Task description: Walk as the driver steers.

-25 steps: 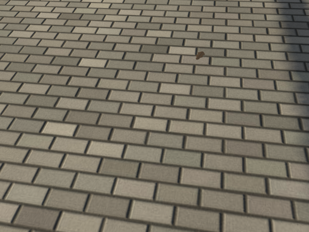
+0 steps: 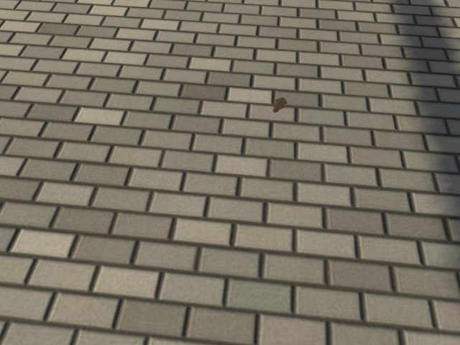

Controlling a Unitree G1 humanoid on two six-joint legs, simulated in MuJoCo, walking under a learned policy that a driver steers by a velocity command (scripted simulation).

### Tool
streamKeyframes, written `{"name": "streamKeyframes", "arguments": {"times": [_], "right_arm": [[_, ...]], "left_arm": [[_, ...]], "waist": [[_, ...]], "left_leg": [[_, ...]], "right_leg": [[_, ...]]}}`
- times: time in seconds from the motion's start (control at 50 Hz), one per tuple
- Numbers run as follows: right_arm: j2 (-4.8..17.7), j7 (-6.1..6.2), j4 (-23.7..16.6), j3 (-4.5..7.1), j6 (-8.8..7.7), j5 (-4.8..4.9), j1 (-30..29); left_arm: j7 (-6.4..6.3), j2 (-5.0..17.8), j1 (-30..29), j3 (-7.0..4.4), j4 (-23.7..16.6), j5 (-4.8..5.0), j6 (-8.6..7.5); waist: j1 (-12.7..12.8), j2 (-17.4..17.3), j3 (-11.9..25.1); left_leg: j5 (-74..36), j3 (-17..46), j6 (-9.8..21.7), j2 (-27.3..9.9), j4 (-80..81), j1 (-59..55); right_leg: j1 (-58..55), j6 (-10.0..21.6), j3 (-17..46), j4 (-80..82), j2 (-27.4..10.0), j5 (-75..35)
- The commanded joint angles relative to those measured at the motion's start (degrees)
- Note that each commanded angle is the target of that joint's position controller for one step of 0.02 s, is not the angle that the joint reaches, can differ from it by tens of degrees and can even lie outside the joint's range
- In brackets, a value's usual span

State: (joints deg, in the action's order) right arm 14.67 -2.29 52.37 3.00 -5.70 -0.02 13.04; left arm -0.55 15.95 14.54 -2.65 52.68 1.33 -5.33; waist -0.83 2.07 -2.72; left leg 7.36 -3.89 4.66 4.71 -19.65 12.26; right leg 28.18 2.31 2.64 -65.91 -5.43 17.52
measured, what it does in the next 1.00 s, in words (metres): walks ahead: right foot, then left foot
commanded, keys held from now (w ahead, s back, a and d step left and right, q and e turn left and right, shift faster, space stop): w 0.62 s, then no key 0.20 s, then e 0.18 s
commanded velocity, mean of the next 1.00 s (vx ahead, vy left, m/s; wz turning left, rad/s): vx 0.40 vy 0.00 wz -0.03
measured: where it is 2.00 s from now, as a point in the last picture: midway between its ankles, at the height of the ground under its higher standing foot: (256, 328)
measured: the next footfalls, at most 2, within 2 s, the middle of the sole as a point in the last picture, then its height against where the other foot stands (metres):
right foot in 0.34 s outside the picture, level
left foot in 0.84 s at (215, 290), level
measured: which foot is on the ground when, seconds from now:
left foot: down 0.00-0.36, up 0.38-0.82, down 0.84-1.00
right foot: up 0.00-0.32, down 0.34-0.86, up 0.88-1.00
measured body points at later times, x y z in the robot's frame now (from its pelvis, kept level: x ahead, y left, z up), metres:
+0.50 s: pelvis +0.29 -0.07 +0.00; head +0.31 -0.09 +0.45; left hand +0.39 +0.19 -0.11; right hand +0.35 -0.35 -0.14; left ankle +0.23 +0.08 -0.65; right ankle +0.34 -0.15 -0.74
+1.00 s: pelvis +0.50 -0.03 -0.01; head +0.54 -0.02 +0.44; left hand +0.56 +0.24 -0.16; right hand +0.66 -0.29 -0.12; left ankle +0.61 +0.06 -0.74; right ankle +0.42 -0.16 -0.67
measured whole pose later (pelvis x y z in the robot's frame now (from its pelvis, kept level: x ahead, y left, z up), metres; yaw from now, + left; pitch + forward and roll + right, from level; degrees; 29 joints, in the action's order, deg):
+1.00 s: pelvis +0.50 -0.03 -0.01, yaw -3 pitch +1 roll +0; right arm 13.6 0.2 50.2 1.9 -2.9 -0.9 3.2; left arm -1.9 16.1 14.5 -2.9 53.6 1.3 0.0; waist 1.4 1.9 -3.2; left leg 4.5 -4.7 2.8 -0.5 -26.4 23.3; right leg 23.4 -2.4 1.7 -62.7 -0.5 32.3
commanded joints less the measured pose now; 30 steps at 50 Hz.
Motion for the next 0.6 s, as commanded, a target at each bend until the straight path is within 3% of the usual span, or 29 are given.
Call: {"name": "streamKeyframes", "arguments": {"times": [0.02,0.08,0.14,0.2,0.24,0.3,0.32,0.34,0.36,0.38,0.4,0.42,0.44,0.48,0.52,0.6], "right_arm": [[6.4,0.47,-2.4,1.01,-1.45,0.09,-1.8],[8.1,1.68,-1.2,1.29,-0.95,0.18,1.2],[9.2,2.21,0.0,1.30,-0.50,0.67,4.5],[9.6,2.29,1.8,1.35,0.15,1.20,8.6],[9.9,2.43,2.7,1.52,0.91,1.30,9.8],[11.1,2.71,2.6,2.01,2.01,1.20,8.4],[11.0,2.72,2.3,1.89,2.42,1.04,7.1],[9.2,2.79,1.6,1.11,2.60,0.43,7.3],[3.7,2.42,0.0,-0.73,1.81,-0.36,12.8],[1.7,2.03,1.2,-1.48,0.47,0.50,14.7],[8.6,1.72,0.3,0.19,-0.63,2.05,9.9],[9.5,1.68,-1.0,0.43,-1.21,2.90,5.2],[8.8,2.00,-1.3,0.47,-1.17,2.36,3.0],[7.1,2.33,-0.7,0.81,0.17,1.17,3.9],[5.0,2.46,-0.4,0.57,1.34,0.84,4.8],[5.0,2.56,-3.2,0.75,1.64,0.14,-2.8]], "left_arm": [[-0.33,2.8,3.3,-0.86,-2.7,-0.62,0.87],[-0.21,3.0,-4.1,-0.79,-5.5,-1.22,0.68],[0.49,1.7,-10.8,-0.09,-7.3,-1.02,-0.01],[1.36,2.0,-15.9,0.24,-9.2,-0.39,-0.25],[2.08,2.8,-18.0,0.15,-10.6,-0.24,-0.48],[2.75,5.4,-14.3,-0.78,-10.6,-0.20,-0.82],[2.62,7.1,-7.7,-1.81,-8.8,-0.26,-0.85],[2.15,10.2,2.4,-3.26,-5.9,-0.49,-0.76],[1.78,16.3,10.4,-4.66,-4.5,-1.76,-0.49],[2.11,13.9,12.1,-4.08,-3.6,-1.12,-0.14],[2.19,9.8,8.2,-2.66,-4.3,-0.77,-0.26],[2.02,7.8,3.4,-2.04,-5.5,-1.00,-0.31],[2.16,6.4,-0.5,-1.56,-6.0,-1.37,-0.45],[2.45,4.4,-3.4,-1.02,-6.2,-1.98,-0.89],[2.53,5.2,-2.4,-1.24,-5.2,-1.67,-1.36],[1.37,7.1,1.2,-1.75,-3.2,-1.51,-1.06]], "waist": [[2.5,-5.0,0.5],[0.6,-4.1,-1.3],[-1.9,-3.9,-1.6],[-3.7,-4.1,-2.2],[-3.5,-4.4,-2.3],[-0.1,-6.2,0.7],[3.7,-6.2,4.6],[7.6,-4.8,11.7],[6.9,6.4,21.3],[6.7,13.9,26.2],[6.9,8.5,18.1],[5.7,5.5,11.4],[3.9,1.6,6.7],[0.9,2.3,4.2],[-0.2,1.9,3.6],[1.1,0.7,1.0]], "left_leg": [[-4.6,14.7,10.5,-16.6,14.4,0.4],[-6.1,11.7,9.6,-15.4,15.3,-1.1],[-7.6,7.9,7.5,-13.5,14.9,-2.0],[-7.2,8.0,7.3,-15.4,13.2,-7.4],[-9.0,8.8,6.6,-17.8,10.7,-12.7],[-21.1,8.9,4.8,-19.3,4.0,-17.2],[-29.8,7.0,3.7,-17.3,-3.9,-16.3],[-28.6,4.8,2.0,-14.1,-16.5,-10.2],[-8.2,1.6,-1.7,-6.9,-38.8,10.4],[24.8,6.9,-3.1,-0.7,-51.3,23.6],[23.9,10.9,-1.8,-4.6,-56.3,29.5],[18.7,9.4,-0.9,-7.6,-55.3,30.4],[13.9,8.1,-1.2,-10.2,-51.4,28.4],[8.8,8.3,-1.8,-12.7,-46.0,22.1],[6.7,7.6,-2.8,-13.1,-43.2,20.9],[-3.8,7.1,-4.7,-13.3,-31.2,27.0]], "right_leg": [[5.1,-1.6,1.5,4.2,-4.4,-4.3],[9.5,-3.1,0.6,15.7,-4.3,-14.4],[6.2,-3.0,-2.1,27.8,-1.6,-23.3],[6.4,-2.6,-2.3,33.1,-0.3,-24.0],[7.9,-1.4,-1.5,35.4,0.1,-20.7],[1.6,1.1,-2.8,37.4,2.2,-13.9],[-7.4,2.6,-4.5,38.7,4.1,-13.7],[-22.4,4.8,-2.9,37.3,2.4,-14.9],[-45.5,12.4,18.7,37.2,-12.2,-11.7],[-52.7,17.6,39.6,47.3,-18.2,-2.6],[-46.8,14.6,34.5,49.0,-16.2,1.9],[-38.5,12.4,25.9,50.1,-14.0,-0.8],[-30.2,11.4,19.6,52.1,-11.6,-6.3],[-21.7,10.1,12.8,55.6,-8.2,-12.5],[-19.1,11.0,9.3,57.7,-7.4,-17.1],[-20.8,10.9,4.9,59.8,-6.6,-21.0]]}}
Velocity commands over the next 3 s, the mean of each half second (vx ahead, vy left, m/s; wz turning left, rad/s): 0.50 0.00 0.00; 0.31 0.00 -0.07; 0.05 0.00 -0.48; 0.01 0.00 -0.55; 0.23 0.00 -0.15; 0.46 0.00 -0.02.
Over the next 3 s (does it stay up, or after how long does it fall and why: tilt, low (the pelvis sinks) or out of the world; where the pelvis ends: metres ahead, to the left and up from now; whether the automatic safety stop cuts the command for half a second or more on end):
stays up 0.84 -0.24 0.00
